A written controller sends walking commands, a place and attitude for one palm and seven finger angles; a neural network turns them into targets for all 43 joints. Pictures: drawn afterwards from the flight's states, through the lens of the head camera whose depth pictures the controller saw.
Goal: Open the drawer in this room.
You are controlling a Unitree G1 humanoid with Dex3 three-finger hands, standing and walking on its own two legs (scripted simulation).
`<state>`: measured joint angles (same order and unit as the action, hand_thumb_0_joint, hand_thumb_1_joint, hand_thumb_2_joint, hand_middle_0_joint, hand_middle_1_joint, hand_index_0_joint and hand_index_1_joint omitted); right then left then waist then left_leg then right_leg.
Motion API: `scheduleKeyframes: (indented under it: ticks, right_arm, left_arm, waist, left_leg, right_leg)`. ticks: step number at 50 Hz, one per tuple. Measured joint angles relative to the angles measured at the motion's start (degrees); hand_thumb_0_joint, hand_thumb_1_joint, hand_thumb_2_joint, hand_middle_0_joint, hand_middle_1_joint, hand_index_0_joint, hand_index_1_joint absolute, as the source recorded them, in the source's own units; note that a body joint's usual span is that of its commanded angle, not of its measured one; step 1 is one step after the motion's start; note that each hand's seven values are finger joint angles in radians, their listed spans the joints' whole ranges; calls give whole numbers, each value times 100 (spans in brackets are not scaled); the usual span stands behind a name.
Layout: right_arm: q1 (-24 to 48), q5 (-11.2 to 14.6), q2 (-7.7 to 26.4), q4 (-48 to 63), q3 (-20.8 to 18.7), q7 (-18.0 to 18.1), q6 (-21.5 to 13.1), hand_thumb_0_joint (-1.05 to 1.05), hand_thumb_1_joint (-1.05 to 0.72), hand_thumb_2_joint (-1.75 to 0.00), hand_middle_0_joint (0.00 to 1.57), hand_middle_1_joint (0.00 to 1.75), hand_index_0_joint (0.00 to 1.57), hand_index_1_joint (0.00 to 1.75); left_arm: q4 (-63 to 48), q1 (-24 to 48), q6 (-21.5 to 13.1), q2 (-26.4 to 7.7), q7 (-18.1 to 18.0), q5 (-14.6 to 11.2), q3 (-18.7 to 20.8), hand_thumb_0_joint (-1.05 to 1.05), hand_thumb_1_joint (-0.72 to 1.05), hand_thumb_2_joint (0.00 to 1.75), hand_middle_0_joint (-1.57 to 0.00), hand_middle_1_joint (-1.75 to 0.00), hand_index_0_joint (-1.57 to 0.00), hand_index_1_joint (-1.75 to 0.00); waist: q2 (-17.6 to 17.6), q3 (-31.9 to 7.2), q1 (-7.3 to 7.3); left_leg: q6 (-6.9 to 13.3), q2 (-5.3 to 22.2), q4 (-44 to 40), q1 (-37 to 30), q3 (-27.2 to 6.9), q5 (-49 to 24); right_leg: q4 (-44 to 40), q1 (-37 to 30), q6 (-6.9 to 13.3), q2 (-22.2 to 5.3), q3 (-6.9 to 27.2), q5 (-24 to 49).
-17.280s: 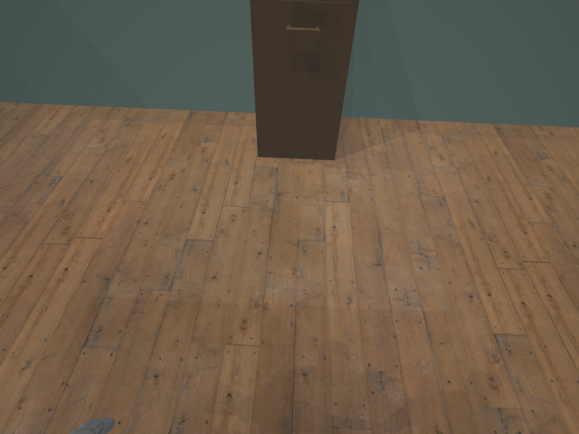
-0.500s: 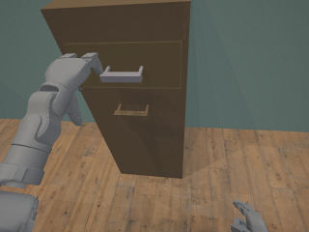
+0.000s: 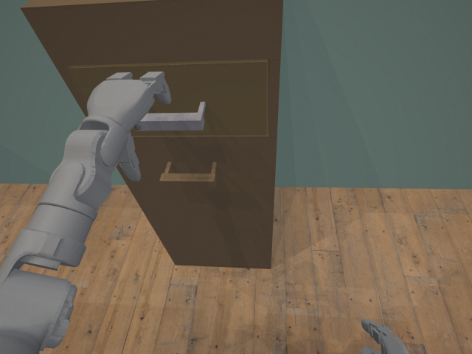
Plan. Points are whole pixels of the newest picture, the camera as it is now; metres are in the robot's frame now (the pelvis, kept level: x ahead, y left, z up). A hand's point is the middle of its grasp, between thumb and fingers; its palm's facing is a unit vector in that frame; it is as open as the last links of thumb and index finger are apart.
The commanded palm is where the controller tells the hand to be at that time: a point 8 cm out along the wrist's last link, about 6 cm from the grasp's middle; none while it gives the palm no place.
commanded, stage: move the hooked fingers above the handle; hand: left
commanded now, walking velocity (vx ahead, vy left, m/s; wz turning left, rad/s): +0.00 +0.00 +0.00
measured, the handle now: (171, 114) +0.54 +0.18 +0.11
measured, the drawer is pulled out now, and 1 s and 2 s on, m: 0.00 0.00 0.00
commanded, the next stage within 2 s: lower the fingers behind the handle in 1.40 s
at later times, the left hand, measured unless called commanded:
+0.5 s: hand (158, 109) +0.47 +0.17 +0.17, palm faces +0.04 -0.03 -1.00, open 13.8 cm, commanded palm +0.46 +0.18 +0.23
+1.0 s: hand (163, 102) +0.50 +0.17 +0.17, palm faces +0.01 -0.03 -1.00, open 13.8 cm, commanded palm +0.48 +0.19 +0.24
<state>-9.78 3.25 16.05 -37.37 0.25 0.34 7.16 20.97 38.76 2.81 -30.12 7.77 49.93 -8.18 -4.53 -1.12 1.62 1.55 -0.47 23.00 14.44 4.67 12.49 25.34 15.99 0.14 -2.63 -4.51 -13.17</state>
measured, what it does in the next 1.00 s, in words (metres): stands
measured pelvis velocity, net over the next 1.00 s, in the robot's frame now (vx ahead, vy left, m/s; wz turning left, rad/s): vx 0.01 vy -0.01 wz -0.03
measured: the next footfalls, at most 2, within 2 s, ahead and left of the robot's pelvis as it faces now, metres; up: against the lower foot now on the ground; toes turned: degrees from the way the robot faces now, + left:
none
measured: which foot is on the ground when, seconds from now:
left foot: down 0.00-1.00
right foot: down 0.00-1.00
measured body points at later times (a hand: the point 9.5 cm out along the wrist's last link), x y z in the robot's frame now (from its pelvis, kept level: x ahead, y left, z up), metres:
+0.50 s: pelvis +0.01 +0.00 +0.00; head +0.05 -0.03 +0.44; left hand +0.46 +0.17 +0.23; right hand +0.14 -0.25 -0.14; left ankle -0.01 +0.10 -0.74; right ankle +0.00 -0.12 -0.74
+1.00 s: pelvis +0.01 -0.01 +0.00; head +0.05 -0.04 +0.44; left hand +0.49 +0.17 +0.23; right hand +0.07 -0.28 -0.14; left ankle -0.01 +0.10 -0.74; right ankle +0.00 -0.12 -0.74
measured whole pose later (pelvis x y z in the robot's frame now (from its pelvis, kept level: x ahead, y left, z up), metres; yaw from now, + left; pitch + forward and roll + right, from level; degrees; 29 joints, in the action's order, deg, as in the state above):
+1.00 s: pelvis +0.01 -0.01 +0.00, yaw -2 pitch +8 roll +1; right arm -15.7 3.4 16.0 -39.8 -1.1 2.4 8.3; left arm 47.9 55.3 -0.1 -30.0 3.5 54.7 -6.6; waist -3.4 -3.5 -3.1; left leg 0.8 1.1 26.0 19.7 5.8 14.3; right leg 27.8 21.7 0.9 -1.1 -3.3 -14.3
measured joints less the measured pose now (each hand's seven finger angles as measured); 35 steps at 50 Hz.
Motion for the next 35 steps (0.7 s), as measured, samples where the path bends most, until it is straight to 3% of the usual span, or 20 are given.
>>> scheduleKeyframes:
  ticks: [12, 20, 27, 35]
  right_arm:
    - [87, 18, -91, 41, 56, -58, 154, 1, -91, -90, 20, 30, 20, 30]
    - [-21, -14, -87, 5, 2, 26, 108, 1, -91, -90, 20, 30, 20, 30]
    - [-221, -28, -52, -143, -48, 48, 141, 1, -91, -90, 20, 30, 20, 30]
    - [-544, -33, -11, -185, -148, 122, 154, 1, -91, -90, 20, 30, 20, 30]
  left_arm:
    - [342, 394, 462, 198, 34, 146, -286, -1, -49, 30, -32, -120, -32, -120]
    - [909, 787, 213, 271, -29, 176, -407, -1, -49, 30, -32, -120, -32, -120]
    - [1693, 1232, 124, 285, -270, 277, -235, 0, -49, 30, -32, -120, -32, -120]
    - [2257, 1492, -65, 136, -240, 384, -47, -1, -49, 30, -32, -120, -32, -120]
  waist:
    - [12, -134, 26]
    - [67, -147, -68]
    - [89, -203, -194]
    - [101, -205, -366]
  left_leg:
    - [8, -19, 81, 62, -16, 122]
    - [-10, -3, 196, 209, -39, 176]
    - [-32, 42, 251, 325, 5, 202]
    - [-54, 99, 296, 447, 52, 208]
  right_leg:
    - [82, 53, -22, -23, -9, -129]
    - [185, 189, -2, -15, -29, -185]
    - [244, 330, 22, 28, 18, -196]
    - [279, 474, 55, 84, 67, -178]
